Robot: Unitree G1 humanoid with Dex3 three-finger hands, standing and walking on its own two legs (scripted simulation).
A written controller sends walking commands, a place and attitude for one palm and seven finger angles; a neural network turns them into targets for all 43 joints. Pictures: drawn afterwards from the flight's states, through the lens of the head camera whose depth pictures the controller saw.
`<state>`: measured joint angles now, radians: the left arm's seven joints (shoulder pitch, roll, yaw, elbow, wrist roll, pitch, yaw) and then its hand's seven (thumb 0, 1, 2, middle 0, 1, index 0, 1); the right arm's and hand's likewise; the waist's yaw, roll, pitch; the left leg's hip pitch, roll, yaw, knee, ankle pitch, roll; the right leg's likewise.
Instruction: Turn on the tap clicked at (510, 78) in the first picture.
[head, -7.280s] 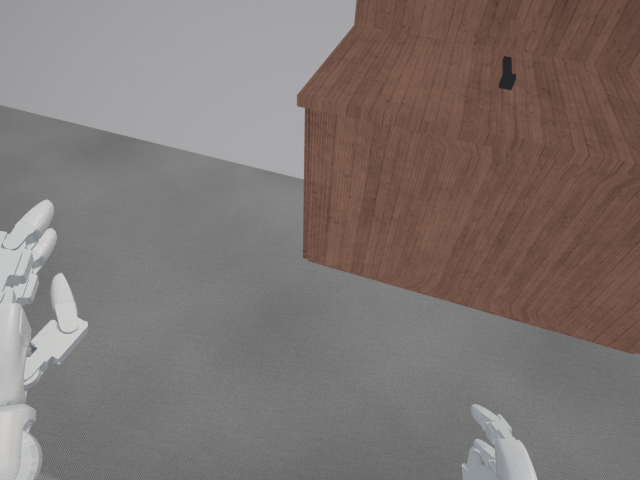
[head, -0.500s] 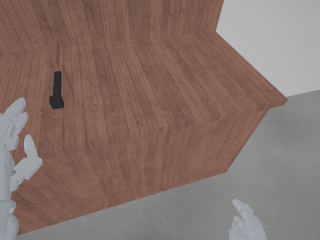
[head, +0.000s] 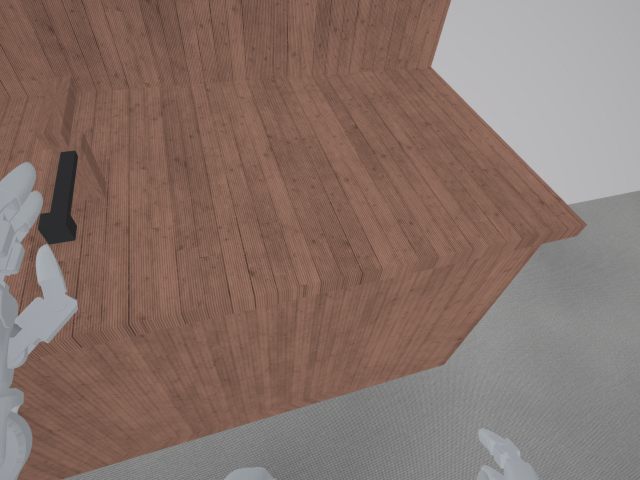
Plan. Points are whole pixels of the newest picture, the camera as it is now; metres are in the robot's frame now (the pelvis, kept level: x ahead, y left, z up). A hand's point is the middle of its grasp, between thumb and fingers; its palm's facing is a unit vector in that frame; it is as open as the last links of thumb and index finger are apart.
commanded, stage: come to a stop and stand still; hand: left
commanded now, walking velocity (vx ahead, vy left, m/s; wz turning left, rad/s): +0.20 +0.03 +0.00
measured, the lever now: (58, 227) +0.34 +0.35 +0.11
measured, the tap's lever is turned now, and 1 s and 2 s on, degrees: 0 0 0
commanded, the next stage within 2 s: look again from close up in 0.94 s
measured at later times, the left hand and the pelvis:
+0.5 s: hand (127, 231) +0.29 +0.23 +0.18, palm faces +0.43 -0.82 -0.37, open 7.4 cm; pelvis +0.08 -0.02 +0.01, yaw -1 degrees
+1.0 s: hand (78, 265) +0.25 +0.26 +0.18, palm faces +0.44 -0.85 -0.29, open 7.4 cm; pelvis +0.04 +0.01 +0.02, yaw +0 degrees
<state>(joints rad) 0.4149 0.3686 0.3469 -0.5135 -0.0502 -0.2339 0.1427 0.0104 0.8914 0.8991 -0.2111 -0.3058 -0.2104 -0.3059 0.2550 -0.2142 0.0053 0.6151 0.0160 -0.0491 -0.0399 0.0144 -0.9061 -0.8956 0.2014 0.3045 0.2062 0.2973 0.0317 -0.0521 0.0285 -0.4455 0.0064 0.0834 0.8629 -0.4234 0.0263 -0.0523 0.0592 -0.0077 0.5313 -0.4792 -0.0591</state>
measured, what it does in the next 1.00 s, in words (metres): steps on the spot: left foot, then right foot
